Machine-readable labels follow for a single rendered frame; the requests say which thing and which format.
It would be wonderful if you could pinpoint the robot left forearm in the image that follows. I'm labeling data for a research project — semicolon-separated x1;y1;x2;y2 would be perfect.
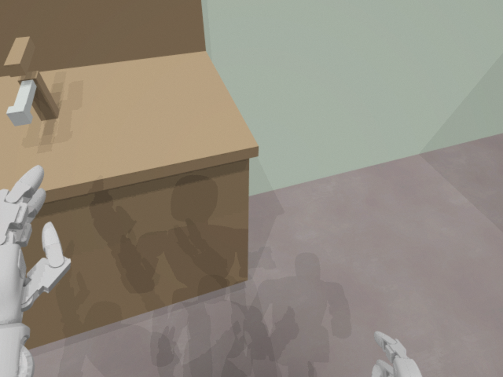
0;323;35;377

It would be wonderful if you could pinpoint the counter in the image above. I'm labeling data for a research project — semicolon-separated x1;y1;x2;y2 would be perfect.
0;0;259;350

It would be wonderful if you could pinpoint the left robot hand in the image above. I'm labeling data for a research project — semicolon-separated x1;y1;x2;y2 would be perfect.
0;165;71;325

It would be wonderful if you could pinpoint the right robot hand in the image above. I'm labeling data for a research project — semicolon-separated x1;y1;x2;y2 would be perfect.
371;331;422;377

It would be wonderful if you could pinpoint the tap lever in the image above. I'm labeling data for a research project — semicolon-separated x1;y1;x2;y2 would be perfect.
6;79;37;126

